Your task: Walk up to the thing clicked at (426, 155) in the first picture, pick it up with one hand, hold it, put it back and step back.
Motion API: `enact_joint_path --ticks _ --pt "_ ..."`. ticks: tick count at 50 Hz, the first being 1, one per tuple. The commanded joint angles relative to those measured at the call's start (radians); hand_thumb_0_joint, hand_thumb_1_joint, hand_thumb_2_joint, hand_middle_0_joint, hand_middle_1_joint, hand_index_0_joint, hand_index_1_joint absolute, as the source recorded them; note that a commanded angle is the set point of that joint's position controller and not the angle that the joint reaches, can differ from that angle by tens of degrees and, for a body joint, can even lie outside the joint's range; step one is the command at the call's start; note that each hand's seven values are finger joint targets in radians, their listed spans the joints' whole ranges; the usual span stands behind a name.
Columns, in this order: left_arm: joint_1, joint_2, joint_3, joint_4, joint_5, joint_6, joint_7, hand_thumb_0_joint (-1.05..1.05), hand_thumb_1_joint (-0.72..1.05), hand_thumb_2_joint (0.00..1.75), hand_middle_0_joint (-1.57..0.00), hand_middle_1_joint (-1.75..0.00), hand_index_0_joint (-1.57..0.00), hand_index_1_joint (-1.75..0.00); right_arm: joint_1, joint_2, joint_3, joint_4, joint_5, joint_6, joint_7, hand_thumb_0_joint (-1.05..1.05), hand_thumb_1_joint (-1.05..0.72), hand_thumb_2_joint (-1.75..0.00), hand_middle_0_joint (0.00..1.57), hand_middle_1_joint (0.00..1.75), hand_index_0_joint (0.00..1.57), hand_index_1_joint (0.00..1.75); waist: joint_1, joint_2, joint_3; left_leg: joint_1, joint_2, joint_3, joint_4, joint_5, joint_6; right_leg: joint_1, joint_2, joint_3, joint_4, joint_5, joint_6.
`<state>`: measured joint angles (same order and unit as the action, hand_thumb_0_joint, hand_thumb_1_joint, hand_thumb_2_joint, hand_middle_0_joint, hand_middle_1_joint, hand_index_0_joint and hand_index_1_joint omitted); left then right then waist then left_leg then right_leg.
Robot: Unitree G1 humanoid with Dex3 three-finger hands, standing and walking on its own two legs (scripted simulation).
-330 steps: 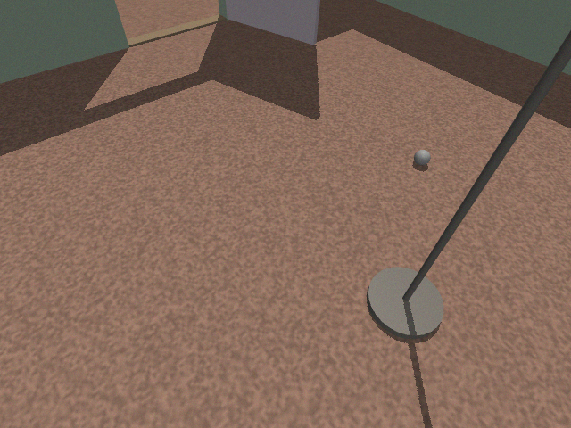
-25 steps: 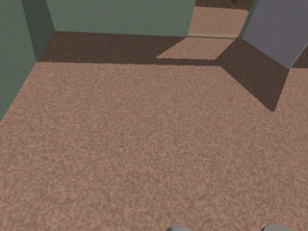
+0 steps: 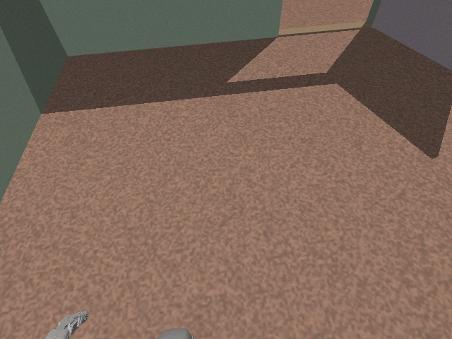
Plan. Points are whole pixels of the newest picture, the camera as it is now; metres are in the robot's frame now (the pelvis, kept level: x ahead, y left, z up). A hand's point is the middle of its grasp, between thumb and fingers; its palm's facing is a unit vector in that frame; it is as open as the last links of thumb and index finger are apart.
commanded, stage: walk up
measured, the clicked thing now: out of the picture +0.47 -1.44 -0.73
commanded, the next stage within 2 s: none
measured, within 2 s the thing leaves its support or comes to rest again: neither
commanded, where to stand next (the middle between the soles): +0.76 +0.02 m, yaw +2 degrees
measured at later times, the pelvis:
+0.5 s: pelvis +0.23 +0.04 +0.00, yaw +1 degrees
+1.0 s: pelvis +0.42 -0.03 +0.00, yaw +1 degrees
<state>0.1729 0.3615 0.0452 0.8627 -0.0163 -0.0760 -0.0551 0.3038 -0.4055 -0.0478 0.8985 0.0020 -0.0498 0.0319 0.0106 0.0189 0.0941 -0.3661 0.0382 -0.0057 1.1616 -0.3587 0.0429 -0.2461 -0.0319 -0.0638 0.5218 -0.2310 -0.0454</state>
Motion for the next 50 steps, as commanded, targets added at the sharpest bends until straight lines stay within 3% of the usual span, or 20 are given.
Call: enact_joint_path --ticks 1,6,10,12,14,15,16,17,18,20,22,28,33,37,38,39,40,41,45,50 --pt "0.077 0.275 0.08 -0.047 0.005 -0.028 0.023 0.0 0.9 0.9 -0.2 -0.3 -0.2 -0.3 0.078 -0.169 -0.064 -0.055 -0.009 -0.011 0.012 0.0 -0.9 -0.9 0.2 0.3 0.2 0.3 -0.007 -0.13 -0.031 -0.129 0.028 -0.045 -0.066 0.133 -0.025 0.058 -0.189 0.163 -0.247 0.286 -0.16" --pt "0.074 0.3 0.088 -0.085 0.026 -0.039 0.016 0.0 0.9 0.9 -0.2 -0.3 -0.2 -0.3 -0.084 -0.17 -0.068 -0.114 -0.019 -0.013 0.04 0.0 -0.9 -0.9 0.2 0.3 0.2 0.3 0.018 -0.121 0.032 -0.158 0.077 -0.003 -0.4 0.187 -0.061 0.023 -0.198 0.116 -0.325 0.061 -0.167" --pt "0.123 0.301 0.086 -0.073 0.024 -0.031 0.013 0.0 0.9 0.9 -0.2 -0.3 -0.2 -0.3 -0.137 -0.158 -0.066 -0.129 -0.021 -0.037 0.049 0.0 -0.9 -0.9 0.2 0.3 0.2 0.3 0.045 -0.119 -0.029 -0.037 0.051 0.05 -0.602 0.297 -0.028 0.12 -0.185 0.08 -0.206 0.214 -0.133" --pt "0.104 0.324 0.088 -0.086 0.025 -0.024 0.016 0.0 0.9 0.9 -0.2 -0.3 -0.2 -0.3 -0.064 -0.176 -0.079 -0.111 -0.028 -0.038 0.042 0.0 -0.9 -0.9 0.2 0.3 0.2 0.3 -0.006 -0.085 -0.088 0.094 0.038 0.053 -0.635 0.268 0.002 0.106 -0.218 0.107 -0.116 0.246 -0.128" --pt "0.153 0.267 0.059 -0.094 0.021 -0.015 0.022 0.0 0.9 0.9 -0.2 -0.3 -0.2 -0.3 0.103 -0.242 -0.106 -0.057 -0.044 -0.047 0.026 0.0 -0.9 -0.9 0.2 0.3 0.2 0.3 -0.084 0.083 -0.177 0.375 0.004 0.052 -0.657 0.154 0.051 -0.026 -0.116 0.028 0.222 0.283 -0.088" --pt "0.192 0.203 0.04 -0.103 0.01 -0.012 0.026 0.0 0.9 0.9 -0.2 -0.3 -0.2 -0.3 0.204 -0.311 -0.128 -0.05 -0.062 -0.05 0.013 0.0 -0.9 -0.9 0.2 0.3 0.2 0.3 -0.127 0.26 -0.237 0.508 0.167 -0.185 -0.735 0.014 0.108 -0.188 -0.033 -0.016 0.486 0.115 -0.045" --pt "0.248 0.195 0.044 -0.099 -0.005 -0.003 0.029 0.0 0.9 0.9 -0.2 -0.3 -0.2 -0.3 0.185 -0.36 -0.133 -0.086 -0.049 -0.054 0.006 0.0 -0.9 -0.9 0.2 0.3 0.2 0.3 -0.099 0.298 -0.258 0.621 0.384 -0.659 -0.853 -0.054 0.209 -0.417 0.125 0.029 0.646 -0.302 -0.004" --pt "0.209 0.294 0.062 -0.076 0.008 0.006 0.044 0.0 0.9 0.9 -0.2 -0.3 -0.2 -0.3 0.152 -0.354 -0.14 -0.093 -0.015 -0.051 0.005 0.0 -0.9 -0.9 0.2 0.3 0.2 0.3 -0.102 0.168 -0.248 0.587 0.414 -0.7 -0.866 -0.064 0.266 -0.422 0.038 0.132 0.712 -0.318 -0.027" --pt "0.162 0.312 0.056 -0.073 0.014 0.002 0.045 0.0 0.9 0.9 -0.2 -0.3 -0.2 -0.3 0.118 -0.325 -0.13 -0.102 -0.005 -0.046 -0.001 0.0 -0.9 -0.9 0.2 0.3 0.2 0.3 -0.095 0.119 -0.181 0.487 0.398 -0.61 -0.877 0.018 0.265 -0.428 0.008 0.155 0.754 -0.279 -0.019" --pt "0.184 0.281 0.053 -0.05 0.005 -0.001 0.032 0.0 0.9 0.9 -0.2 -0.3 -0.2 -0.3 0.038 -0.26 -0.089 -0.123 0.005 -0.05 -0.012 0.0 -0.9 -0.9 0.2 0.3 0.2 0.3 -0.044 0.06 -0.093 0.311 0.283 -0.292 -0.868 0.273 0.154 -0.322 -0.018 0.198 0.659 -0.157 -0.009" --pt "0.227 0.258 0.052 -0.033 0.004 0.012 0.018 0.0 0.9 0.9 -0.2 -0.3 -0.2 -0.3 0.011 -0.24 -0.078 -0.12 0.011 -0.059 -0.01 0.0 -0.9 -0.9 0.2 0.3 0.2 0.3 -0.007 0.094 -0.059 0.187 0.225 -0.156 -0.89 0.317 0.125 -0.241 -0.034 0.149 0.58 -0.108 0.007" --pt "0.146 0.244 0.058 -0.059 0.027 0.021 -0.013 0.0 0.9 0.9 -0.2 -0.3 -0.2 -0.3 0.007 -0.266 -0.085 -0.146 -0.004 -0.066 -0.001 0.0 -0.9 -0.9 0.2 0.3 0.2 0.3 -0.024 0.134 -0.001 0.198 0.227 -0.1 -0.96 0.096 0.192 -0.302 -0.088 0.08 0.327 -0.008 0.06" --pt "0.055 0.22 0.064 -0.064 0.027 0.005 -0.023 0.0 0.9 0.9 -0.2 -0.3 -0.2 -0.3 0.01 -0.268 -0.085 -0.144 -0.003 -0.059 0.007 0.0 -0.9 -0.9 0.2 0.3 0.2 0.3 -0.034 0.125 0.015 0.15 0.198 -0.052 -0.901 0.149 0.155 -0.174 -0.063 0.029 0.092 0.104 0.035" --pt "0.189 0.25 0.086 -0.009 0.03 -0.014 -0.006 0.0 0.9 0.9 -0.2 -0.3 -0.2 -0.3 -0.003 -0.233 -0.07 -0.162 -0.002 -0.042 0.001 0.0 -0.9 -0.9 0.2 0.3 0.2 0.3 0.048 0.011 -0.099 0.102 0.159 -0.002 -0.615 0.275 0.101 0.134 -0.001 -0.013 -0.009 0.093 0.009" --pt "0.271 0.291 0.103 0.014 0.034 -0.024 0.006 0.0 0.9 0.9 -0.2 -0.3 -0.2 -0.3 0.055 -0.177 -0.05 -0.159 0.0 -0.04 0.001 0.0 -0.9 -0.9 0.2 0.3 0.2 0.3 0.078 -0.134 -0.173 0.044 0.091 0.049 -0.387 0.245 0.069 0.279 -0.038 0.057 -0.065 0.006 -0.014" --pt "0.33 0.374 0.127 0.008 0.039 -0.032 0.019 0.0 0.9 0.9 -0.2 -0.3 -0.2 -0.3 0.102 -0.111 -0.026 -0.174 0.001 -0.041 0.002 0.0 -0.9 -0.9 0.2 0.3 0.2 0.3 0.088 -0.345 -0.218 -0.119 -0.011 0.089 -0.146 -0.047 0.02 0.372 -0.266 0.4 -0.161 -0.168 -0.067" --pt "0.315 0.411 0.127 -0.002 0.025 -0.031 0.021 0.0 0.9 0.9 -0.2 -0.3 -0.2 -0.3 0.094 -0.186 -0.043 -0.154 0.003 -0.029 -0.003 0.0 -0.9 -0.9 0.2 0.3 0.2 0.3 0.091 -0.282 -0.168 -0.267 -0.077 0.035 -0.026 -0.162 -0.007 0.385 -0.399 0.7 -0.282 -0.22 -0.157" --pt "0.258 0.417 0.122 -0.022 0.013 -0.026 0.023 0.0 0.9 0.9 -0.2 -0.3 -0.2 -0.3 0.068 -0.24 -0.057 -0.134 -0.009 -0.018 -0.016 0.0 -0.9 -0.9 0.2 0.3 0.2 0.3 0.079 -0.229 -0.121 -0.276 -0.013 -0.029 0.028 -0.169 -0.005 0.286 -0.432 0.733 -0.282 -0.286 -0.212" --pt "0.141 0.301 0.085 -0.046 0.005 -0.03 0.035 0.0 0.9 0.9 -0.2 -0.3 -0.2 -0.3 0.102 -0.195 -0.051 -0.067 0.012 -0.008 0.0 0.0 -0.9 -0.9 0.2 0.3 0.2 0.3 -0.005 -0.177 -0.02 -0.159 0.019 -0.099 -0.083 0.03 -0.002 0.081 -0.223 0.274 -0.264 0.068 -0.066" --pt "0.144 0.292 0.08 -0.079 0.019 -0.043 0.036 0.0 0.9 0.9 -0.2 -0.3 -0.2 -0.3 0.083 -0.191 -0.069 -0.065 -0.005 0.013 0.022 0.0 -0.9 -0.9 0.2 0.3 0.2 0.3 -0.003 -0.148 -0.006 -0.174 0.001 -0.08 -0.183 0.167 -0.042 0.059 -0.208 0.17 -0.335 -0.007 -0.095"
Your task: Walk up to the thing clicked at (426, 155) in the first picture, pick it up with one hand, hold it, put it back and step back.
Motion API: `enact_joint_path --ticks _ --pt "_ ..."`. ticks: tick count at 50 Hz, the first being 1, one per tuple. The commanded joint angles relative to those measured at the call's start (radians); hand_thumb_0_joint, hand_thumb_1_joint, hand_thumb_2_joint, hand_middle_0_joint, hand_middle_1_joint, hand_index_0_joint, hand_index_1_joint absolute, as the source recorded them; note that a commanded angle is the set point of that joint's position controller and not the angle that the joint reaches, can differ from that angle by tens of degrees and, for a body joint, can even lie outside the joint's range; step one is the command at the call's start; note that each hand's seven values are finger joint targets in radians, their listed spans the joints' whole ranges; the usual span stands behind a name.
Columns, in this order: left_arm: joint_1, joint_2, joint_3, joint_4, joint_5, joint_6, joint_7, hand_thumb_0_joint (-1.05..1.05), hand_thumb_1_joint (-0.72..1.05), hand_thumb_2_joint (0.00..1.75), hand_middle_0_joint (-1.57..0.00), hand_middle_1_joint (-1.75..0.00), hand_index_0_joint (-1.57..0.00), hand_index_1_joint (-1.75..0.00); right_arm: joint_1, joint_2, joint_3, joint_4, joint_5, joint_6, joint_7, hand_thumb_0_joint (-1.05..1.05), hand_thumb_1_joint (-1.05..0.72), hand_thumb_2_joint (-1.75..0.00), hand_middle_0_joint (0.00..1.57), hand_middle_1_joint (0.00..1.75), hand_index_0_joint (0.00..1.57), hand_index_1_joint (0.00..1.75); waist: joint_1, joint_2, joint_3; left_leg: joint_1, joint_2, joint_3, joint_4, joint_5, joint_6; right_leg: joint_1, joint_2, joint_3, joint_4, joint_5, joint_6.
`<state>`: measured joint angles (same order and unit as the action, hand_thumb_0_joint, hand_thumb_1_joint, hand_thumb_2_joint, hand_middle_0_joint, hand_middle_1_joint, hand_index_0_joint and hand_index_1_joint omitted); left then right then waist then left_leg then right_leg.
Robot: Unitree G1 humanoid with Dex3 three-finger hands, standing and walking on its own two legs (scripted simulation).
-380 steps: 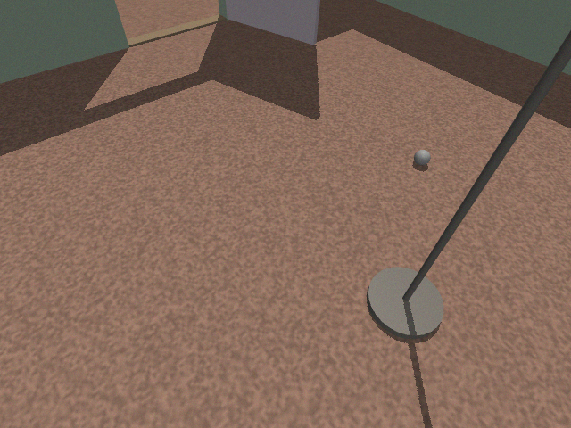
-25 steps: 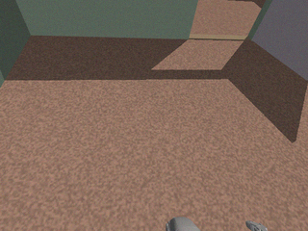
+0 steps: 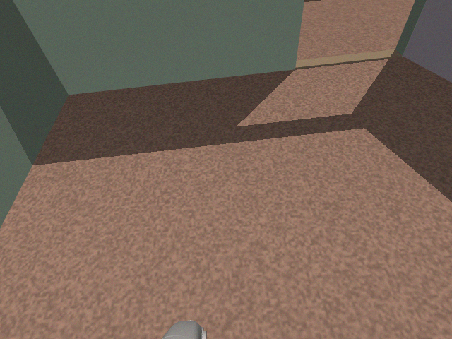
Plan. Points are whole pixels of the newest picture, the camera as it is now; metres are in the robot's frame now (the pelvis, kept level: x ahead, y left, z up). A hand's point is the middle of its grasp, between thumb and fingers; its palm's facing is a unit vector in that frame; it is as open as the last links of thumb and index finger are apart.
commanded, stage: walk up
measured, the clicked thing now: out of the picture +0.02 -1.41 -0.73
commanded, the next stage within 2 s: stand in 1.90 s
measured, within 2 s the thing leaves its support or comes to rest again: neither
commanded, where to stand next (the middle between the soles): +0.34 +0.05 m, yaw +1 degrees
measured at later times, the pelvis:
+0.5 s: pelvis +0.16 +0.05 -0.01, yaw +4 degrees
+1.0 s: pelvis +0.24 +0.02 -0.02, yaw +2 degrees
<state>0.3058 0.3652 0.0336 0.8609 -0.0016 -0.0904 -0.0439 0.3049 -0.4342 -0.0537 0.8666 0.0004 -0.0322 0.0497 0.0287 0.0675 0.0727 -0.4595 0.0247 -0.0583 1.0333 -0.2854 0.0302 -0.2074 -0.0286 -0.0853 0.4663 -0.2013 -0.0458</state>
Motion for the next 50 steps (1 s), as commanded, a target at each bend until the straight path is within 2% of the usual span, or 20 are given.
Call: enact_joint_path --ticks 1,4,10,12,14,15,16,17,18,22,28,33,35,36,37,38,39,43,48,50 --pt "0.016 0.29 0.094 -0.082 0.007 -0.028 0.026 0.0 0.9 0.9 -0.2 -0.3 -0.2 -0.3 0.056 -0.163 -0.064 -0.04 -0.005 -0.003 0.008 0.0 -0.9 -0.9 0.2 0.3 0.2 0.3 -0.012 -0.188 0.022 -0.097 0.019 -0.031 -0.091 0.104 -0.036 0.029 -0.217 0.191 -0.297 -0.091 -0.091" --pt "0.037 0.302 0.108 -0.084 0.012 -0.025 0.024 0.0 0.9 0.9 -0.2 -0.3 -0.2 -0.3 -0.025 -0.161 -0.064 -0.065 -0.017 -0.009 0.016 0.0 -0.9 -0.9 0.2 0.3 0.2 0.3 0.012 -0.169 0.04 -0.144 0.049 -0.035 -0.234 0.1 -0.043 0.086 -0.259 0.203 -0.301 -0.17 -0.13" --pt "0.051 0.31 0.108 -0.086 0.01 -0.019 0.022 0.0 0.9 0.9 -0.2 -0.3 -0.2 -0.3 -0.103 -0.144 -0.054 -0.091 -0.024 -0.032 0.025 0.0 -0.9 -0.9 0.2 0.3 0.2 0.3 0.029 -0.167 0.013 0.002 0.067 0.062 -0.437 0.124 -0.015 0.095 -0.26 0.13 -0.168 0.054 -0.149" --pt "0.033 0.322 0.104 -0.09 0.01 -0.014 0.023 0.0 0.9 0.9 -0.2 -0.3 -0.2 -0.3 -0.071 -0.142 -0.057 -0.084 -0.026 -0.037 0.023 0.0 -0.9 -0.9 0.2 0.3 0.2 0.3 -0.001 -0.164 -0.008 0.105 0.061 0.081 -0.464 0.124 0.005 0.047 -0.269 0.13 -0.112 0.078 -0.143" --pt "0.03 0.3 0.087 -0.092 0.01 -0.005 0.023 0.0 0.9 0.9 -0.2 -0.3 -0.2 -0.3 0.023 -0.17 -0.071 -0.049 -0.028 -0.044 0.015 0.0 -0.9 -0.9 0.2 0.3 0.2 0.3 -0.06 -0.087 -0.033 0.295 0.002 0.124 -0.5 0.085 0.018 -0.052 -0.199 0.063 0.051 0.108 -0.109" --pt "0.071 0.255 0.07 -0.095 0.011 -0.001 0.022 0.0 0.9 0.9 -0.2 -0.3 -0.2 -0.3 0.136 -0.212 -0.086 -0.022 -0.031 -0.052 0.004 0.0 -0.9 -0.9 0.2 0.3 0.2 0.3 -0.104 0.043 -0.115 0.457 0.021 0.056 -0.572 0.001 0.057 -0.101 -0.132 0.013 0.306 0.182 -0.077" --pt "0.131 0.174 0.047 -0.104 0.0 0.004 0.02 0.0 0.9 0.9 -0.2 -0.3 -0.2 -0.3 0.195 -0.296 -0.109 -0.032 -0.043 -0.058 -0.011 0.0 -0.9 -0.9 0.2 0.3 0.2 0.3 -0.112 0.272 -0.183 0.593 0.239 -0.281 -0.648 -0.071 0.128 -0.288 -0.036 -0.025 0.576 -0.081 -0.013" --pt "0.139 0.212 0.06 -0.084 -0.005 0.014 0.028 0.0 0.9 0.9 -0.2 -0.3 -0.2 -0.3 0.166 -0.327 -0.112 -0.061 -0.02 -0.06 -0.017 0.0 -0.9 -0.9 0.2 0.3 0.2 0.3 -0.1 0.198 -0.151 0.599 0.387 -0.59 -0.76 -0.096 0.215 -0.437 0.067 0.033 0.669 -0.348 0.004" --pt "0.089 0.276 0.071 -0.071 0.006 0.023 0.038 0.0 0.9 0.9 -0.2 -0.3 -0.2 -0.3 0.151 -0.317 -0.115 -0.056 0.001 -0.056 -0.016 0.0 -0.9 -0.9 0.2 0.3 0.2 0.3 -0.102 0.119 -0.099 0.544 0.407 -0.592 -0.743 -0.049 0.258 -0.448 0.001 0.111 0.73 -0.361 -0.008" --pt "0.117 0.252 0.063 -0.033 -0.011 0.029 0.021 0.0 0.9 0.9 -0.2 -0.3 -0.2 -0.3 0.042 -0.214 -0.067 -0.085 0.009 -0.062 -0.031 0.0 -0.9 -0.9 0.2 0.3 0.2 0.3 -0.028 0.055 -0.013 0.324 0.236 -0.132 -0.716 0.314 0.139 -0.31 -0.048 0.184 0.621 -0.173 0.004" --pt "0.051 0.234 0.066 -0.041 0.003 0.031 -0.001 0.0 0.9 0.9 -0.2 -0.3 -0.2 -0.3 -0.01 -0.235 -0.077 -0.126 -0.009 -0.056 -0.024 0.0 -0.9 -0.9 0.2 0.3 0.2 0.3 -0.047 0.122 0.05 0.2 0.23 -0.052 -0.795 -0.014 0.215 -0.279 -0.083 0.082 0.368 -0.078 0.054" --pt "0.051 0.199 0.061 -0.009 0.012 0.012 0.026 0.0 0.9 0.9 -0.2 -0.3 -0.2 -0.3 -0.044 -0.208 -0.059 -0.124 -0.008 -0.028 -0.026 0.0 -0.9 -0.9 0.2 0.3 0.2 0.3 -0.016 0.086 0.004 0.125 0.219 -0.007 -0.61 0.29 0.185 -0.071 -0.019 0.033 0.175 0.034 0.048" --pt "0.134 0.211 0.065 0.034 0.013 -0.001 0.042 0.0 0.9 0.9 -0.2 -0.3 -0.2 -0.3 -0.076 -0.152 -0.038 -0.131 0.004 -0.013 -0.032 0.0 -0.9 -0.9 0.2 0.3 0.2 0.3 0.03 -0.018 -0.067 0.12 0.151 0.046 -0.427 0.235 0.118 0.081 0.011 0.033 0.045 0.159 0.037" --pt "0.144 0.256 0.075 0.034 0.018 -0.008 0.05 0.0 0.9 0.9 -0.2 -0.3 -0.2 -0.3 -0.042 -0.107 -0.022 -0.125 0.012 -0.009 -0.034 0.0 -0.9 -0.9 0.2 0.3 0.2 0.3 0.038 -0.15 -0.115 0.113 0.085 0.102 -0.279 0.12 0.074 0.144 -0.036 0.087 -0.032 0.189 0.017" --pt "0.134 0.332 0.093 0.014 0.024 -0.016 0.057 0.0 0.9 0.9 -0.2 -0.3 -0.2 -0.3 0.02 -0.047 0.0 -0.127 0.015 -0.004 -0.034 0.0 -0.9 -0.9 0.2 0.3 0.2 0.3 0.019 -0.339 -0.151 0.015 -0.009 0.133 -0.106 -0.152 0.019 0.178 -0.256 0.421 -0.1 0.226 -0.042" --pt "0.078 0.331 0.078 -0.014 0.017 -0.014 0.058 0.0 0.9 0.9 -0.2 -0.3 -0.2 -0.3 0.061 -0.072 -0.004 -0.09 0.007 0.017 -0.042 0.0 -0.9 -0.9 0.2 0.3 0.2 0.3 -0.018 -0.241 -0.112 0.017 -0.03 0.024 -0.086 -0.285 0.003 0.098 -0.349 0.57 -0.137 0.163 -0.112" --pt "0.031 0.364 0.085 -0.022 0.012 -0.002 0.061 0.0 0.9 0.9 -0.2 -0.3 -0.2 -0.3 0.029 -0.153 -0.03 -0.084 0.0 0.023 -0.053 0.0 -0.9 -0.9 0.2 0.3 0.2 0.3 0.001 -0.258 -0.083 0.002 -0.003 0.042 -0.045 -0.33 0.01 0.056 -0.376 0.618 -0.148 0.077 -0.203" --pt "-0.036 0.294 0.061 -0.023 0.013 0.007 0.068 0.0 0.9 0.9 -0.2 -0.3 -0.2 -0.3 0.009 -0.154 -0.031 -0.016 0.007 0.035 -0.049 0.0 -0.9 -0.9 0.2 0.3 0.2 0.3 -0.025 -0.239 -0.091 0.01 0.029 0.002 -0.102 -0.233 -0.005 0.035 -0.24 0.36 -0.102 0.085 -0.13" --pt "-0.067 0.285 0.057 -0.021 0.023 0.019 0.07 0.0 0.9 0.9 -0.2 -0.3 -0.2 -0.3 -0.03 -0.13 -0.024 0.023 -0.007 0.034 -0.047 0.0 -0.9 -0.9 0.2 0.3 0.2 0.3 -0.009 -0.255 -0.139 0.125 0.009 0.047 -0.293 -0.159 -0.02 -0.011 -0.219 0.265 -0.032 0.212 -0.14" --pt "-0.12 0.282 0.054 -0.017 0.014 0.032 0.066 0.0 0.9 0.9 -0.2 -0.3 -0.2 -0.3 -0.021 -0.122 -0.024 0.053 -0.006 0.029 -0.048 0.0 -0.9 -0.9 0.2 0.3 0.2 0.3 -0.029 -0.254 -0.137 0.207 -0.006 0.078 -0.386 -0.071 -0.02 -0.076 -0.204 0.233 0.0 0.141 -0.124"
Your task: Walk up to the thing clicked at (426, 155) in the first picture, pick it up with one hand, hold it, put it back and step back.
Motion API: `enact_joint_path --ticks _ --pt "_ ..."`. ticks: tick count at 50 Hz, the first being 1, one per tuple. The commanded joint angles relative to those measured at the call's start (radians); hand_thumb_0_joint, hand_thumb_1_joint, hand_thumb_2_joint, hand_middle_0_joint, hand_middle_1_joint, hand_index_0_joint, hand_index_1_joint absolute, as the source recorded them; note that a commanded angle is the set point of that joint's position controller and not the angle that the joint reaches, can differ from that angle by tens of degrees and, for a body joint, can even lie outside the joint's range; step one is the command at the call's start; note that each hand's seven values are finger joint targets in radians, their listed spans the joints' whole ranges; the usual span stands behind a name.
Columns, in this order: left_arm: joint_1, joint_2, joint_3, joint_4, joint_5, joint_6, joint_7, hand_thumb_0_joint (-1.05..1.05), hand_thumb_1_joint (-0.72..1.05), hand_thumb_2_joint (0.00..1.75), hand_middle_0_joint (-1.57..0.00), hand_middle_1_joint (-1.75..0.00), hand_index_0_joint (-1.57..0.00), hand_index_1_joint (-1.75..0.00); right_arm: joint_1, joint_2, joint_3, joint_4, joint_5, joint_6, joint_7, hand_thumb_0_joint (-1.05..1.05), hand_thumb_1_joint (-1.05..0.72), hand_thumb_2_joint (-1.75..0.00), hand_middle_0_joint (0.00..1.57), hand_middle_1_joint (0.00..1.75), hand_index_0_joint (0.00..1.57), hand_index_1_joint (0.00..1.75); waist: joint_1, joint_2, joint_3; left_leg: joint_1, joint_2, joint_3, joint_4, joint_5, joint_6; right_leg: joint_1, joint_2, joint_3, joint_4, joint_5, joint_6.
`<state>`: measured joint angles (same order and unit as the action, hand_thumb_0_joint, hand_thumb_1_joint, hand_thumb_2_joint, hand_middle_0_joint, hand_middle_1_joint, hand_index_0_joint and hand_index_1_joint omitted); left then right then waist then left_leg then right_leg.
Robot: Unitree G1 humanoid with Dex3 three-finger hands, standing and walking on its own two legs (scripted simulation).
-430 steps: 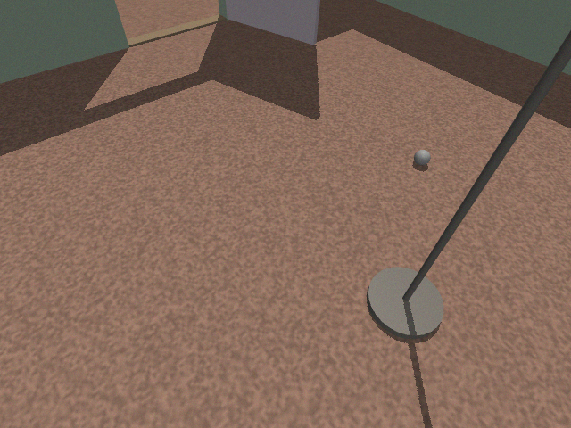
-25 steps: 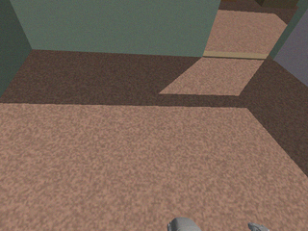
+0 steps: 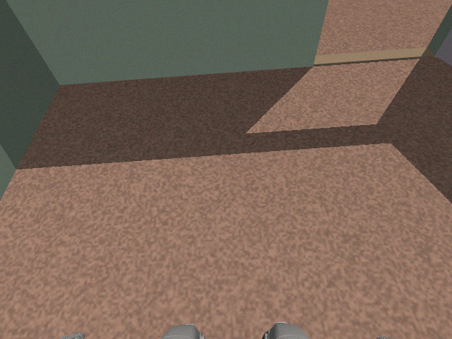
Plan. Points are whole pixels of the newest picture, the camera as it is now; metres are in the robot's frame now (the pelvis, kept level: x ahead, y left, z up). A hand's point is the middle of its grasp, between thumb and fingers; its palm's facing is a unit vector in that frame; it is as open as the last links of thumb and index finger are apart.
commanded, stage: walk up
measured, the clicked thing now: out of the picture -0.28 -1.42 -0.72
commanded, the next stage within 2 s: stand in 0.90 s
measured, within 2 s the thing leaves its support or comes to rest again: neither
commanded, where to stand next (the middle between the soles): +0.10 +0.02 m, yaw -2 degrees
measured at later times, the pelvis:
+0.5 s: pelvis +0.02 +0.02 +0.01, yaw +0 degrees
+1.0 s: pelvis +0.03 +0.02 +0.02, yaw +1 degrees
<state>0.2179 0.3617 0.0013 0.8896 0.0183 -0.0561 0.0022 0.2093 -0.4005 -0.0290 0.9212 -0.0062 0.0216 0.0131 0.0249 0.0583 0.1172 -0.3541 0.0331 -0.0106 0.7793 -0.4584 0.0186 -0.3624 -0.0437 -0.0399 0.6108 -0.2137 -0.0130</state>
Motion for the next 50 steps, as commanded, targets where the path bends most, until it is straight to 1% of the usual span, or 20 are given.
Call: enact_joint_path --ticks 1,2,3,4,5,6,7,8,9,11,14,17,23,24,35,40,44,45,48,50 --pt "-0.057 0.28 0.081 -0.046 -0.012 0.006 0.018 0.0 0.9 0.9 -0.2 -0.3 -0.2 -0.3 0.095 -0.155 -0.052 0.017 -0.001 -0.03 -0.013 0.0 -0.9 -0.9 0.2 0.3 0.2 0.3 -0.043 -0.229 -0.182 0.165 -0.027 0.046 -0.213 0.191 -0.002 0.029 -0.182 0.177 -0.119 0.106 -0.139" --pt "-0.054 0.251 0.07 -0.043 -0.018 0.013 0.016 0.0 0.9 0.9 -0.2 -0.3 -0.2 -0.3 0.078 -0.164 -0.055 0.026 -0.006 -0.035 -0.016 0.0 -0.9 -0.9 0.2 0.3 0.2 0.3 -0.041 -0.192 -0.171 0.203 -0.018 0.023 -0.273 0.244 0.004 -0.015 -0.169 0.172 -0.101 0.066 -0.111" --pt "-0.061 0.224 0.061 -0.04 -0.024 0.016 0.014 0.0 0.9 0.9 -0.2 -0.3 -0.2 -0.3 0.063 -0.189 -0.059 0.025 -0.013 -0.04 -0.018 0.0 -0.9 -0.9 0.2 0.3 0.2 0.3 -0.043 -0.132 -0.166 0.212 0.04 -0.053 -0.309 0.259 0.019 -0.05 -0.148 0.153 -0.084 0.011 -0.075" --pt "-0.057 0.193 0.051 -0.036 -0.029 0.019 0.011 0.0 0.9 0.9 -0.2 -0.3 -0.2 -0.3 0.013 -0.228 -0.062 0.011 -0.018 -0.048 -0.02 0.0 -0.9 -0.9 0.2 0.3 0.2 0.3 -0.017 -0.031 -0.162 0.155 0.149 -0.219 -0.382 0.243 0.056 -0.038 -0.08 0.114 -0.042 -0.068 -0.034" --pt "-0.044 0.2 0.052 -0.001 -0.036 0.026 0.013 0.0 0.9 0.9 -0.2 -0.3 -0.2 -0.3 -0.094 -0.256 -0.056 -0.001 -0.005 -0.05 -0.014 0.0 -0.9 -0.9 0.2 0.3 0.2 0.3 0.021 0.043 -0.112 -0.007 0.21 -0.276 -0.428 0.088 0.103 0.059 -0.008 0.046 -0.027 -0.196 -0.013" --pt "-0.053 0.222 0.06 0.032 -0.024 0.028 0.012 0.0 0.9 0.9 -0.2 -0.3 -0.2 -0.3 -0.132 -0.243 -0.051 0.007 -0.001 -0.046 -0.009 0.0 -0.9 -0.9 0.2 0.3 0.2 0.3 0.022 0.048 -0.076 -0.103 0.199 -0.245 -0.431 0.014 0.11 0.162 -0.007 0.048 -0.009 -0.202 -0.016" --pt "-0.048 0.225 0.059 0.045 -0.019 0.025 0.01 0.0 0.9 0.9 -0.2 -0.3 -0.2 -0.3 -0.136 -0.218 -0.036 0.019 -0.002 -0.044 -0.007 0.0 -0.9 -0.9 0.2 0.3 0.2 0.3 0.031 0.033 -0.066 -0.095 0.161 -0.193 -0.42 0.01 0.081 0.168 -0.023 0.07 -0.07 -0.158 -0.018" --pt "-0.066 0.226 0.059 0.054 -0.02 0.023 0.005 0.0 0.9 0.9 -0.2 -0.3 -0.2 -0.3 -0.125 -0.194 -0.028 0.028 -0.003 -0.045 -0.006 0.0 -0.9 -0.9 0.2 0.3 0.2 0.3 0.021 0.031 -0.056 -0.077 0.115 -0.148 -0.421 0.001 0.056 0.148 -0.034 0.086 -0.104 -0.129 -0.021" --pt "-0.074 0.229 0.058 0.063 -0.021 0.02 0.002 0.0 0.9 0.9 -0.2 -0.3 -0.2 -0.3 -0.112 -0.19 -0.025 0.038 -0.004 -0.049 -0.006 0.0 -0.9 -0.9 0.2 0.3 0.2 0.3 0.009 0.044 -0.066 -0.045 0.102 -0.14 -0.422 0.034 0.04 0.146 -0.045 0.1 -0.114 -0.081 -0.029" --pt "-0.084 0.224 0.052 0.089 -0.026 0.019 0.001 0.0 0.9 0.9 -0.2 -0.3 -0.2 -0.3 -0.117 -0.194 -0.022 0.059 -0.002 -0.051 -0.004 0.0 -0.9 -0.9 0.2 0.3 0.2 0.3 0.007 0.072 -0.071 -0.024 0.105 -0.148 -0.432 0.049 0.031 0.163 -0.043 0.091 -0.142 -0.065 -0.027" --pt "-0.108 0.222 0.045 0.119 -0.024 0.019 -0.002 0.0 0.9 0.9 -0.2 -0.3 -0.2 -0.3 -0.136 -0.194 -0.018 0.075 -0.001 -0.046 -0.004 0.0 -0.9 -0.9 0.2 0.3 0.2 0.3 0.003 0.057 -0.059 -0.007 0.105 -0.145 -0.466 -0.019 0.029 0.16 -0.043 0.097 -0.191 -0.1 -0.019" --pt "-0.115 0.219 0.04 0.147 -0.025 0.017 -0.004 0.0 0.9 0.9 -0.2 -0.3 -0.2 -0.3 -0.157 -0.194 -0.015 0.09 0.001 -0.049 -0.006 0.0 -0.9 -0.9 0.2 0.3 0.2 0.3 0.005 0.046 -0.083 0.044 0.108 -0.134 -0.464 0.073 0.026 0.182 -0.05 0.086 -0.213 -0.017 -0.012" --pt "-0.142 0.216 0.031 0.183 -0.026 0.008 -0.003 0.0 0.9 0.9 -0.2 -0.3 -0.2 -0.3 -0.16 -0.184 -0.018 0.117 0.012 -0.051 -0.011 0.0 -0.9 -0.9 0.2 0.3 0.2 0.3 -0.013 -0.028 -0.168 0.191 0.093 -0.086 -0.432 0.339 0.015 0.219 -0.09 0.103 -0.256 0.186 -0.004" --pt "-0.152 0.213 0.03 0.189 -0.027 0.009 -0.002 0.0 0.9 0.9 -0.2 -0.3 -0.2 -0.3 -0.16 -0.18 -0.017 0.123 0.012 -0.049 -0.012 0.0 -0.9 -0.9 0.2 0.3 0.2 0.3 -0.016 -0.044 -0.166 0.196 0.09 -0.083 -0.437 0.353 0.013 0.216 -0.091 0.103 -0.264 0.195 0.0" --pt "-0.178 0.205 0.035 0.224 -0.017 0.011 0.003 0.0 0.9 0.9 -0.2 -0.3 -0.2 -0.3 -0.197 -0.165 -0.019 0.158 0.011 -0.036 -0.008 0.0 -0.9 -0.9 0.2 0.3 0.2 0.3 -0.018 -0.091 -0.168 0.248 0.086 -0.071 -0.475 0.372 0.007 0.231 -0.103 0.098 -0.314 0.164 0.012" --pt "-0.187 0.205 0.04 0.224 -0.014 0.013 0.005 0.0 0.9 0.9 -0.2 -0.3 -0.2 -0.3 -0.196 -0.169 -0.02 0.172 0.007 -0.036 -0.009 0.0 -0.9 -0.9 0.2 0.3 0.2 0.3 -0.018 -0.08 -0.178 0.244 0.09 -0.063 -0.491 0.382 0.003 0.261 -0.105 0.096 -0.32 0.187 0.01" --pt "-0.186 0.203 0.043 0.224 -0.013 0.016 0.005 0.0 0.9 0.9 -0.2 -0.3 -0.2 -0.3 -0.201 -0.16 -0.016 0.175 0.005 -0.037 -0.009 0.0 -0.9 -0.9 0.2 0.3 0.2 0.3 -0.013 -0.064 -0.156 0.232 0.085 -0.062 -0.502 0.368 -0.002 0.255 -0.099 0.095 -0.324 0.162 0.013" --pt "-0.193 0.216 0.04 0.223 -0.01 0.019 0.006 0.0 0.9 0.9 -0.2 -0.3 -0.2 -0.3 -0.196 -0.161 -0.017 0.167 -0.004 -0.042 -0.01 0.0 -0.9 -0.9 0.2 0.3 0.2 0.3 -0.026 -0.072 -0.167 0.223 0.099 -0.071 -0.517 0.352 -0.007 0.261 -0.099 0.092 -0.319 0.127 0.009" --pt "-0.191 0.209 0.043 0.224 -0.009 0.025 0.004 0.0 0.9 0.9 -0.2 -0.3 -0.2 -0.3 -0.196 -0.172 -0.018 0.173 -0.006 -0.043 -0.011 0.0 -0.9 -0.9 0.2 0.3 0.2 0.3 -0.019 -0.042 -0.125 0.165 0.089 -0.076 -0.542 0.223 -0.009 0.25 -0.09 0.094 -0.327 0.024 0.013" --pt "-0.188 0.209 0.042 0.221 -0.007 0.024 0.003 0.0 0.9 0.9 -0.2 -0.3 -0.2 -0.3 -0.193 -0.171 -0.019 0.168 -0.005 -0.044 -0.011 0.0 -0.9 -0.9 0.2 0.3 0.2 0.3 -0.017 -0.042 -0.13 0.157 0.094 -0.082 -0.547 0.231 -0.005 0.263 -0.096 0.094 -0.32 0.041 0.008"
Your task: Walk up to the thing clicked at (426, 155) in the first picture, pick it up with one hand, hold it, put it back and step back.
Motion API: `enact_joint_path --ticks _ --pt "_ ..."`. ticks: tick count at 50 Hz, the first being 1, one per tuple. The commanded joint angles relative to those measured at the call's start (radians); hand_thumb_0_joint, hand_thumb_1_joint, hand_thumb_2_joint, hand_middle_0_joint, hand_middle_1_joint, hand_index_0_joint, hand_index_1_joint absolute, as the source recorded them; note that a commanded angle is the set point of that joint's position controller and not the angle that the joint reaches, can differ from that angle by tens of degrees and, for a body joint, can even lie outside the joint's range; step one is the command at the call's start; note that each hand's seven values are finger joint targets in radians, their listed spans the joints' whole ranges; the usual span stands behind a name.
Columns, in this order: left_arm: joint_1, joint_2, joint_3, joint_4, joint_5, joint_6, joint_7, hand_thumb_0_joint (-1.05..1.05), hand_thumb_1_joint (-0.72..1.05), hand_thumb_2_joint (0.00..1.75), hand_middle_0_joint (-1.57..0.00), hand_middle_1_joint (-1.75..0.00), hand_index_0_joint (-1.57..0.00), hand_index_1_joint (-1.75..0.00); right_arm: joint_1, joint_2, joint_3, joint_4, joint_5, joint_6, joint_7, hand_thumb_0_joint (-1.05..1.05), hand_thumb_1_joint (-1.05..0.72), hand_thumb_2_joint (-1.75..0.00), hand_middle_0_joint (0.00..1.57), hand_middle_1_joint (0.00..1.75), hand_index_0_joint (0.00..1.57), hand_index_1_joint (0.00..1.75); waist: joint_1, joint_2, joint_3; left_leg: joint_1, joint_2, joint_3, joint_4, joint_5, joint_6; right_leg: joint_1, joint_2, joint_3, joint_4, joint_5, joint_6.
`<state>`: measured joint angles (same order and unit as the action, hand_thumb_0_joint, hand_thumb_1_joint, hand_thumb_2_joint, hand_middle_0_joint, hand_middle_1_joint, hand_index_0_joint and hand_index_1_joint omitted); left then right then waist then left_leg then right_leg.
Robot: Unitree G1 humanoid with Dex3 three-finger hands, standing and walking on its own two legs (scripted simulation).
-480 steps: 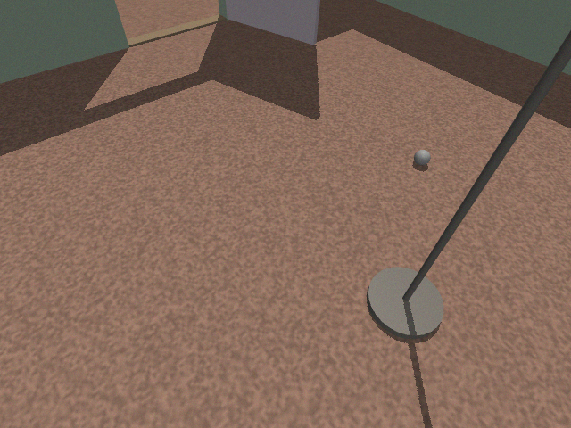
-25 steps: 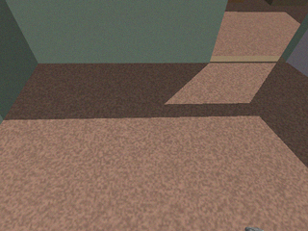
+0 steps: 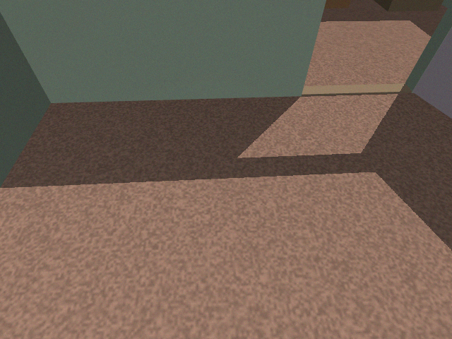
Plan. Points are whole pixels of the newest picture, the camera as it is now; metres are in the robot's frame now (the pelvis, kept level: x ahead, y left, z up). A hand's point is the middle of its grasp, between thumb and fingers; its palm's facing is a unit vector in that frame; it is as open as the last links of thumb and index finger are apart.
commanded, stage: stand
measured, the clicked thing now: out of the picture -0.33 -1.43 -0.74
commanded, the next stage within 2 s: walk up in 0.90 s
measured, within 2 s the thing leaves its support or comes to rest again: neither
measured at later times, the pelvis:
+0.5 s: pelvis +0.01 -0.01 +0.00, yaw +0 degrees
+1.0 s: pelvis +0.00 +0.00 -0.01, yaw -7 degrees
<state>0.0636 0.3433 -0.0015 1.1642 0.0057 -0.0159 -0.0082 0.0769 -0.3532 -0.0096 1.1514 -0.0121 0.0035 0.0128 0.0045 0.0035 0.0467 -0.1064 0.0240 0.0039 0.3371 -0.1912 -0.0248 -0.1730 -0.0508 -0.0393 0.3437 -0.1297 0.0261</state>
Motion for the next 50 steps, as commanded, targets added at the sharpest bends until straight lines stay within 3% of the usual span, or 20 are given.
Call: enact_joint_path --ticks 1,9,12,16,19,22,25,29,30,35,42,44,45,46,47,48,49,50 --pt "-0.041 0.229 0.046 -0.056 0.005 -0.017 0.014 0.0 0.9 0.9 -0.2 -0.3 -0.2 -0.3 -0.06 -0.211 -0.039 -0.064 0.001 -0.027 -0.01 0.0 -0.9 -0.9 0.2 0.3 0.2 0.3 0.004 -0.006 -0.065 -0.086 0.102 -0.095 -0.1 0.008 0.037 0.079 -0.09 0.092 -0.055 -0.036 -0.031" --pt "-0.034 0.225 0.045 -0.064 0.001 -0.019 0.012 0.0 0.9 0.9 -0.2 -0.3 -0.2 -0.3 -0.034 -0.217 -0.036 -0.06 0.004 -0.035 -0.015 0.0 -0.9 -0.9 0.2 0.3 0.2 0.3 -0.004 0.015 -0.105 -0.024 0.109 -0.082 -0.071 0.142 0.03 0.097 -0.095 0.089 -0.041 0.116 -0.037" --pt "-0.039 0.226 0.044 -0.066 -0.001 -0.017 0.012 0.0 0.9 0.9 -0.2 -0.3 -0.2 -0.3 -0.028 -0.214 -0.033 -0.058 0.003 -0.034 -0.017 0.0 -0.9 -0.9 0.2 0.3 0.2 0.3 -0.006 0.003 -0.091 -0.026 0.108 -0.08 -0.074 0.13 0.026 0.087 -0.092 0.09 -0.05 0.083 -0.036" --pt "-0.031 0.227 0.043 -0.067 0.002 -0.012 0.012 0.0 0.9 0.9 -0.2 -0.3 -0.2 -0.3 -0.024 -0.217 -0.034 -0.057 0.002 -0.026 -0.016 0.0 -0.9 -0.9 0.2 0.3 0.2 0.3 -0.005 0.0 -0.062 -0.055 0.103 -0.081 -0.087 0.002 0.032 0.058 -0.088 0.096 -0.07 -0.046 -0.035" --pt "-0.03 0.235 0.043 -0.067 0.004 -0.014 0.012 0.0 0.9 0.9 -0.2 -0.3 -0.2 -0.3 -0.012 -0.209 -0.033 -0.058 0.002 -0.025 -0.013 0.0 -0.9 -0.9 0.2 0.3 0.2 0.3 -0.008 -0.026 -0.055 -0.05 0.102 -0.082 -0.08 0.015 0.034 0.049 -0.09 0.101 -0.079 -0.058 -0.037" --pt "-0.03 0.23 0.043 -0.073 0.001 -0.017 0.012 0.0 0.9 0.9 -0.2 -0.3 -0.2 -0.3 -0.015 -0.215 -0.034 -0.061 0.0 -0.028 -0.012 0.0 -0.9 -0.9 0.2 0.3 0.2 0.3 -0.006 -0.011 -0.062 -0.044 0.104 -0.083 -0.071 0.06 0.033 0.056 -0.087 0.097 -0.07 -0.013 -0.035" --pt "-0.033 0.23 0.044 -0.074 0.0 -0.017 0.013 0.0 0.9 0.9 -0.2 -0.3 -0.2 -0.3 -0.01 -0.215 -0.034 -0.064 0.0 -0.026 -0.013 0.0 -0.9 -0.9 0.2 0.3 0.2 0.3 -0.011 -0.01 -0.074 -0.041 0.103 -0.076 -0.065 0.039 0.036 0.057 -0.091 0.103 -0.073 -0.015 -0.038" --pt "-0.023 0.231 0.043 -0.074 -0.002 -0.019 0.011 0.0 0.9 0.9 -0.2 -0.3 -0.2 -0.3 -0.007 -0.211 -0.03 -0.063 0.0 -0.03 -0.013 0.0 -0.9 -0.9 0.2 0.3 0.2 0.3 -0.007 0.01 -0.075 -0.042 0.107 -0.078 -0.069 0.09 0.031 0.08 -0.094 0.101 -0.058 0.068 -0.04" --pt "-0.013 0.229 0.043 -0.073 -0.001 -0.017 0.012 0.0 0.9 0.9 -0.2 -0.3 -0.2 -0.3 -0.013 -0.217 -0.032 -0.063 0.001 -0.029 -0.014 0.0 -0.9 -0.9 0.2 0.3 0.2 0.3 -0.004 0.021 -0.081 -0.033 0.105 -0.077 -0.071 0.066 0.032 0.066 -0.089 0.095 -0.059 0.036 -0.038" --pt "-0.014 0.224 0.043 -0.073 0.001 -0.017 0.011 0.0 0.9 0.9 -0.2 -0.3 -0.2 -0.3 -0.016 -0.216 -0.03 -0.065 0.002 -0.031 -0.016 0.0 -0.9 -0.9 0.2 0.3 0.2 0.3 -0.005 0.002 -0.098 -0.005 0.114 -0.075 -0.062 0.141 0.033 0.082 -0.093 0.09 -0.047 0.119 -0.042" --pt "-0.019 0.229 0.044 -0.072 0.0 -0.012 0.012 0.0 0.9 0.9 -0.2 -0.3 -0.2 -0.3 -0.012 -0.215 -0.027 -0.065 0.002 -0.028 -0.018 0.0 -0.9 -0.9 0.2 0.3 0.2 0.3 -0.003 0.004 -0.058 -0.038 0.109 -0.078 -0.078 0.073 0.029 0.065 -0.084 0.092 -0.06 0.013 -0.037" --pt "-0.015 0.227 0.043 -0.073 0.002 -0.012 0.011 0.0 0.9 0.9 -0.2 -0.3 -0.2 -0.3 -0.012 -0.218 -0.028 -0.066 0.001 -0.029 -0.018 0.0 -0.9 -0.9 0.2 0.3 0.2 0.3 -0.002 0.006 -0.066 -0.026 0.112 -0.076 -0.076 0.092 0.03 0.061 -0.087 0.093 -0.056 0.035 -0.041" --pt "0.054 0.303 0.089 -0.15 0.012 0.012 0.007 0.0 0.9 0.9 -0.2 -0.3 -0.2 -0.3 -0.11 -0.321 -0.106 -0.172 -0.008 -0.015 -0.001 0.0 -0.9 -0.9 0.2 0.3 0.2 0.3 -0.004 0.056 0.014 0.012 0.029 0.07 0.148 -0.042 0.033 -0.092 -0.103 0.267 -0.019 0.247 -0.089" --pt "0.098 0.325 0.1 -0.159 0.016 0.01 0.013 0.0 0.9 0.9 -0.2 -0.3 -0.2 -0.3 -0.107 -0.274 -0.103 -0.202 -0.004 -0.003 0.002 0.0 -0.9 -0.9 0.2 0.3 0.2 0.3 0.007 -0.01 -0.016 -0.073 -0.006 0.041 0.245 -0.108 0.033 -0.034 -0.152 0.366 -0.006 0.344 -0.131" --pt "0.143 0.335 0.11 -0.169 0.023 0.01 0.018 0.0 0.9 0.9 -0.2 -0.3 -0.2 -0.3 -0.104 -0.239 -0.1 -0.225 -0.004 0.007 0.005 0.0 -0.9 -0.9 0.2 0.3 0.2 0.3 0.026 -0.081 -0.017 -0.195 -0.06 0.012 0.33 -0.326 0.029 0.048 -0.201 0.481 -0.032 0.344 -0.181" --pt "0.135 0.37 0.132 -0.199 0.036 0.008 0.023 0.0 0.9 0.9 -0.2 -0.3 -0.2 -0.3 -0.064 -0.198 -0.09 -0.232 -0.002 0.014 0.009 0.0 -0.9 -0.9 0.2 0.3 0.2 0.3 0.023 -0.17 -0.033 -0.321 -0.075 -0.043 0.45 -0.412 0.022 0.121 -0.259 0.602 -0.067 0.282 -0.239" --pt "0.12 0.365 0.144 -0.24 0.04 0.006 0.025 0.0 0.9 0.9 -0.2 -0.3 -0.2 -0.3 -0.026 -0.192 -0.09 -0.237 0.0 0.023 0.014 0.0 -0.9 -0.9 0.2 0.3 0.2 0.3 0.004 -0.18 -0.054 -0.329 -0.04 -0.112 0.502 -0.399 0.026 0.111 -0.264 0.633 -0.079 0.158 -0.252" --pt "0.063 0.344 0.14 -0.275 0.039 0.009 0.025 0.0 0.9 0.9 -0.2 -0.3 -0.2 -0.3 0.002 -0.194 -0.102 -0.234 0.004 0.028 0.02 0.0 -0.9 -0.9 0.2 0.3 0.2 0.3 -0.023 -0.226 -0.067 -0.298 -0.019 -0.136 0.501 -0.377 0.03 0.068 -0.23 0.601 -0.096 0.055 -0.242"
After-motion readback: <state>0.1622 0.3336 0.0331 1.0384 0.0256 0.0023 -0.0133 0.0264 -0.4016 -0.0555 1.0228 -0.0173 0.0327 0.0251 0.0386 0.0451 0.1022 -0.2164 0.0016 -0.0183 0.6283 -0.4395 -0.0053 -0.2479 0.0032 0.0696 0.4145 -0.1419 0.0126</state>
